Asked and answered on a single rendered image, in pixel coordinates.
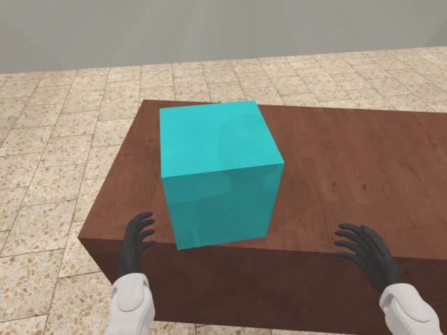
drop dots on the robot left hand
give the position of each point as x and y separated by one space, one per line
130 250

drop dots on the robot left forearm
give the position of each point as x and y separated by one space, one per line
131 307

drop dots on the carton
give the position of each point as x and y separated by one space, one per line
220 170

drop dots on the pedestal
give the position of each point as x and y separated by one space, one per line
384 169

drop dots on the robot right forearm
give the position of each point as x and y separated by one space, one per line
407 313

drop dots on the robot right hand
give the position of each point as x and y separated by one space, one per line
373 256

